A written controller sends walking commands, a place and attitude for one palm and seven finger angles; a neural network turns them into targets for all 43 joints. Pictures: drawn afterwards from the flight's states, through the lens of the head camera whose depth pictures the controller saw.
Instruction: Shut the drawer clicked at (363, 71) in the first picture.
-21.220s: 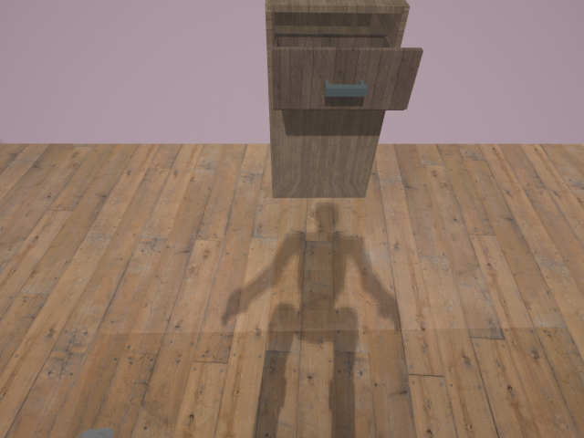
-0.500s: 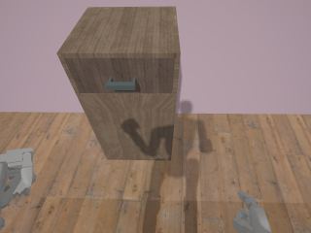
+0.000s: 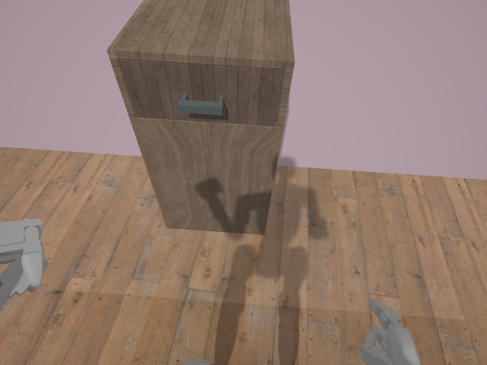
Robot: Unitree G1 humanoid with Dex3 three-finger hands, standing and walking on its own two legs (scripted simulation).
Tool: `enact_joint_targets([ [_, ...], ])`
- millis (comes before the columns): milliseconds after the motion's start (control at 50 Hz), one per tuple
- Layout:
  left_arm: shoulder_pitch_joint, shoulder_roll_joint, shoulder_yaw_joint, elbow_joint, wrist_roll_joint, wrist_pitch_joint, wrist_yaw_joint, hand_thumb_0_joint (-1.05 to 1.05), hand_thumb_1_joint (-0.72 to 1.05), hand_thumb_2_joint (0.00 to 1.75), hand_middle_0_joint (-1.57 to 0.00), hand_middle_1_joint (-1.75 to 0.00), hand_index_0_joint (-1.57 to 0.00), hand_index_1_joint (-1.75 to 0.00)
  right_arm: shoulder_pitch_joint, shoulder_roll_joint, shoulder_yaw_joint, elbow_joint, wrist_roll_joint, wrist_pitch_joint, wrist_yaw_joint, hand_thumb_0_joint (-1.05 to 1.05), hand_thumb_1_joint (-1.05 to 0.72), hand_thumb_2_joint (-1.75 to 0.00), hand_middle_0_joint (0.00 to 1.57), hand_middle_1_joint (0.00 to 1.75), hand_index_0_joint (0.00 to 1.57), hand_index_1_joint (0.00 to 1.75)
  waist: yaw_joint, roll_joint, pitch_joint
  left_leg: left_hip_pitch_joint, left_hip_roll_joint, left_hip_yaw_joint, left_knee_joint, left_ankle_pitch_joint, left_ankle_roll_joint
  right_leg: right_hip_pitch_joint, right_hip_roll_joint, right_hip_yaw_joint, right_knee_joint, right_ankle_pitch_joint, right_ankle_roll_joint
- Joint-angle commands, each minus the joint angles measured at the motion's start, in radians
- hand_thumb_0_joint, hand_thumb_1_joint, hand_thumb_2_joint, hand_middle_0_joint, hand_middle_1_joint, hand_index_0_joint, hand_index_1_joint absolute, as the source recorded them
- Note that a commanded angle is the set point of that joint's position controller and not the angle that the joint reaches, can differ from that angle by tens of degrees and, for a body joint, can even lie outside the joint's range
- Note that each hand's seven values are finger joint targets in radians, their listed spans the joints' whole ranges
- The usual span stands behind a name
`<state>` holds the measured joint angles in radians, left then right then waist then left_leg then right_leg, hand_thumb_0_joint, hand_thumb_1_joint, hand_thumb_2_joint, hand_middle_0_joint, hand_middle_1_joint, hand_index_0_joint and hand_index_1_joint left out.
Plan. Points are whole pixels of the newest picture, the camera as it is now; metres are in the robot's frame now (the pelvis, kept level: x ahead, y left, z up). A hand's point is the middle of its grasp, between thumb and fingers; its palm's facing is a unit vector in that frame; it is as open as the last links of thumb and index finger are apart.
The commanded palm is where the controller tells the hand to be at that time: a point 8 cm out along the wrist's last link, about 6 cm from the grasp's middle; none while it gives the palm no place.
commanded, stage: step back with the hand held close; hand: left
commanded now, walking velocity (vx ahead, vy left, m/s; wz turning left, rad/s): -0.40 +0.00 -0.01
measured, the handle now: (202, 102) +0.74 +0.15 -0.01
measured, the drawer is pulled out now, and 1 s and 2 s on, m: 0.00 0.00 0.00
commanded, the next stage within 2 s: stop stepping back and stand still in 0.60 s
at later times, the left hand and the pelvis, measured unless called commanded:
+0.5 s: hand out of the picture +0.11 +0.25 +0.17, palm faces +0.39 -0.77 -0.50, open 3.3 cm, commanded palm +0.06 +0.27 +0.19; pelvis -0.07 -0.01 -0.01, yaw +0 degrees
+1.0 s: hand out of the picture +0.03 +0.24 +0.17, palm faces +0.38 -0.83 -0.41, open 3.3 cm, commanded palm -0.01 +0.27 +0.19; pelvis -0.16 +0.00 +0.01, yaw -3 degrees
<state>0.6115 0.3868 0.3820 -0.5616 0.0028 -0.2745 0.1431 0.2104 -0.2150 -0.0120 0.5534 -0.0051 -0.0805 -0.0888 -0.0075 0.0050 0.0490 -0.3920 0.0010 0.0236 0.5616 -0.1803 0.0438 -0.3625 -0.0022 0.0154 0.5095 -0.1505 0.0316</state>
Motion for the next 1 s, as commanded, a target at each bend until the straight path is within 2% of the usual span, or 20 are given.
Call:
enact_joint_targets([
  [0,0.008,0.159,0.155,-0.198,0.006,-0.077,0.017,0.0,0.9,0.9,-1.4,-1.6,-1.4,-1.6,-0.11,-0.14,-0.057,-0.164,0.004,-0.072,-0.009,0.0,-0.9,-0.9,0.2,0.3,0.2,0.3,0.013,0.147,-0.115,-0.389,0.157,-0.174,-0.307,-0.459,0.087,0.408,0.047,0.042,0.162,0.072,-0.004],
  [100,-0.026,0.165,0.134,-0.223,-0.018,-0.079,0.007,0.0,0.9,0.9,-1.4,-1.6,-1.4,-1.6,-0.073,-0.122,-0.066,-0.126,-0.004,-0.066,0.01,0.0,-0.9,-0.9,0.2,0.3,0.2,0.3,-0.007,-0.08,-0.128,-0.094,0.004,-0.044,0.03,-0.29,0.0,0.056,-0.127,0.261,-0.148,-0.083,-0.089],
  [140,-0.034,0.173,0.128,-0.22,-0.03,-0.075,0.018,0.0,0.9,0.9,-1.4,-1.6,-1.4,-1.6,-0.07,-0.104,-0.063,-0.102,-0.008,-0.048,0.016,0.0,-0.9,-0.9,0.2,0.3,0.2,0.3,-0.015,-0.141,-0.145,0.074,-0.024,-0.022,0.125,-0.185,-0.027,-0.1,-0.186,0.25,-0.229,-0.146,-0.119],
  [220,-0.019,0.178,0.137,-0.223,-0.032,-0.085,0.03,0.0,0.9,0.9,-1.4,-1.6,-1.4,-1.6,-0.092,-0.119,-0.064,-0.106,-0.004,-0.03,0.004,0.0,-0.9,-0.9,0.2,0.3,0.2,0.3,-0.022,-0.004,-0.132,0.057,0.041,-0.113,-0.064,-0.249,0.007,-0.108,-0.074,0.118,-0.137,-0.222,-0.06],
  [280,-0.004,0.173,0.182,-0.245,0.004,-0.102,0.027,0.0,0.9,0.9,-1.4,-1.6,-1.4,-1.6,-0.131,-0.149,-0.067,-0.138,-0.007,-0.063,-0.009,0.0,-0.9,-0.9,0.2,0.3,0.2,0.3,0.002,0.316,-0.152,-0.425,0.304,-0.399,-0.467,-0.638,0.13,0.326,0.118,0.002,0.385,-0.125,0.003],
  [320,0.005,0.186,0.19,-0.255,-0.002,-0.102,0.019,0.0,0.9,0.9,-1.4,-1.6,-1.4,-1.6,-0.105,-0.131,-0.079,-0.125,-0.009,-0.083,-0.001,0.0,-0.9,-0.9,0.2,0.3,0.2,0.3,0.006,0.183,-0.187,-0.323,0.321,-0.358,-0.402,-0.464,0.143,0.265,0.116,0.037,0.465,-0.224,-0.007],
  [420,0.047,0.153,0.123,-0.232,-0.055,-0.097,-0.004,0.0,0.9,0.9,-1.4,-1.6,-1.4,-1.6,-0.102,-0.11,-0.066,-0.078,-0.02,-0.105,0.028,0.0,-0.9,-0.9,0.2,0.3,0.2,0.3,0.008,0.21,-0.141,-0.012,0.227,-0.177,-0.308,-0.297,0.013,0.094,0.056,-0.013,-0.036,-0.349,-0.063],
  [480,-0.092,0.224,0.146,-0.25,-0.05,-0.129,0.007,0.0,0.9,0.9,-1.4,-1.6,-1.4,-1.6,-0.076,-0.066,-0.042,-0.034,-0.028,-0.089,0.023,0.0,-0.9,-0.9,0.2,0.3,0.2,0.3,-0.01,-0.062,-0.181,0.264,0.068,0.002,0.055,-0.009,-0.063,-0.152,-0.222,0.296,-0.277,0.093,-0.136],
  [520,-0.147,0.204,0.095,-0.252,-0.03,-0.111,0.005,0.0,0.9,0.9,-1.4,-1.6,-1.4,-1.6,-0.087,-0.087,-0.052,-0.035,-0.009,-0.104,0.008,0.0,-0.9,-0.9,0.2,0.3,0.2,0.3,-0.019,-0.159,-0.212,0.305,0.015,0.02,0.075,0.066,-0.045,-0.103,-0.157,0.16,-0.191,0.352,-0.069],
  [540,-0.127,0.214,0.106,-0.237,-0.032,-0.092,0.002,0.0,0.9,0.9,-1.4,-1.6,-1.4,-1.6,-0.098,-0.094,-0.046,-0.05,-0.011,-0.095,-0.002,0.0,-0.9,-0.9,0.2,0.3,0.2,0.3,-0.021,-0.128,-0.22,0.329,0.035,0.017,0.004,0.275,-0.033,-0.057,-0.106,0.098,-0.119,0.468,-0.042],
  [580,-0.087,0.205,0.112,-0.207,-0.041,-0.08,-0.017,0.0,0.9,0.9,-1.4,-1.6,-1.4,-1.6,-0.11,-0.115,-0.043,-0.068,-0.004,-0.082,-0.007,0.0,-0.9,-0.9,0.2,0.3,0.2,0.3,-0.005,0.061,-0.227,0.405,0.13,-0.052,-0.17,0.572,-0.008,-0.029,0.031,0.004,0.011,0.234,0.011],
  [620,-0.008,0.195,0.124,-0.19,-0.064,-0.073,-0.028,0.0,0.9,0.9,-1.4,-1.6,-1.4,-1.6,-0.112,-0.112,-0.047,-0.09,-0.019,-0.084,0.011,0.0,-0.9,-0.9,0.2,0.3,0.2,0.3,0.015,0.255,-0.317,0.346,0.266,-0.192,-0.316,0.402,0.063,0.013,0.091,0.004,0.23,-0.337,-0.009],
  [640,-0.007,0.188,0.13,-0.211,-0.066,-0.069,-0.03,0.0,0.9,0.9,-1.4,-1.6,-1.4,-1.6,-0.123,-0.12,-0.05,-0.092,-0.029,-0.09,0.018,0.0,-0.9,-0.9,0.2,0.3,0.2,0.3,0.024,0.265,-0.285,0.183,0.316,-0.235,-0.398,0.118,0.09,0.1,0.094,0.016,0.33,-0.402,-0.018],
  [720,0.13,0.179,0.147,-0.247,-0.087,-0.024,-0.015,0.0,0.9,0.9,-1.4,-1.6,-1.4,-1.6,-0.144,-0.115,-0.049,-0.146,-0.009,-0.071,0.038,0.0,-0.9,-0.9,0.2,0.3,0.2,0.3,0.036,0.219,-0.196,-0.06,0.201,-0.068,-0.397,-0.335,0.005,0.246,0.086,-0.096,0.062,-0.324,-0.049],
  [740,0.141,0.191,0.153,-0.258,-0.085,-0.011,-0.012,0.0,0.9,0.9,-1.4,-1.6,-1.4,-1.6,-0.147,-0.11,-0.048,-0.158,-0.004,-0.059,0.035,0.0,-0.9,-0.9,0.2,0.3,0.2,0.3,0.025,0.154,-0.162,-0.094,0.121,-0.002,-0.273,-0.369,-0.033,0.221,0.045,-0.055,-0.077,-0.342,-0.061],
  [760,0.136,0.249,0.194,-0.297,-0.074,-0.004,-0.004,0.0,0.9,0.9,-1.4,-1.6,-1.4,-1.6,-0.129,-0.096,-0.054,-0.162,0.0,-0.044,0.034,0.0,-0.9,-0.9,0.2,0.3,0.2,0.3,0.017,-0.066,-0.169,0.031,-0.001,0.069,0.052,-0.293,-0.079,0.002,-0.123,0.166,-0.318,-0.504,-0.105],
  [780,0.093,0.261,0.196,-0.324,-0.073,-0.003,0.007,0.0,0.9,0.9,-1.4,-1.6,-1.4,-1.6,-0.115,-0.084,-0.045,-0.14,-0.012,-0.032,0.033,0.0,-0.9,-0.9,0.2,0.3,0.2,0.3,0.021,-0.211,-0.119,0.034,-0.042,0.02,0.349,-0.203,-0.084,-0.2,-0.342,0.442,-0.47,-0.605,-0.2],
  [840,-0.017,0.172,0.128,-0.195,-0.051,0.03,0.022,0.0,0.9,0.9,-1.4,-1.6,-1.4,-1.6,-0.067,-0.075,-0.034,-0.087,-0.008,-0.035,0.009,0.0,-0.9,-0.9,0.2,0.3,0.2,0.3,-0.027,-0.146,-0.076,-0.016,0.028,-0.031,0.449,-0.163,-0.066,-0.193,-0.25,0.248,-0.36,-0.552,-0.17],
  [920,-0.077,0.132,0.065,-0.152,-0.021,0.018,0.044,0.0,0.9,0.9,-1.4,-1.6,-1.4,-1.6,-0.069,-0.109,-0.025,-0.059,-0.003,-0.091,-0.026,0.0,-0.9,-0.9,0.2,0.3,0.2,0.3,-0.01,-0.005,-0.075,0.175,0.028,0.005,-0.096,-0.13,-0.014,-0.031,-0.17,0.134,-0.223,-0.299,-0.112],
  [980,-0.106,0.153,0.053,-0.226,-0.011,-0.005,0.038,0.0,0.9,0.9,-1.4,-1.6,-1.4,-1.6,-0.07,-0.148,-0.033,-0.079,0.007,-0.125,-0.026,0.0,-0.9,-0.9,0.2,0.3,0.2,0.3,0.015,0.091,-0.124,0.231,0.149,-0.135,-0.203,0.087,0.026,0.081,-0.045,0.051,-0.038,-0.023,-0.034],
])
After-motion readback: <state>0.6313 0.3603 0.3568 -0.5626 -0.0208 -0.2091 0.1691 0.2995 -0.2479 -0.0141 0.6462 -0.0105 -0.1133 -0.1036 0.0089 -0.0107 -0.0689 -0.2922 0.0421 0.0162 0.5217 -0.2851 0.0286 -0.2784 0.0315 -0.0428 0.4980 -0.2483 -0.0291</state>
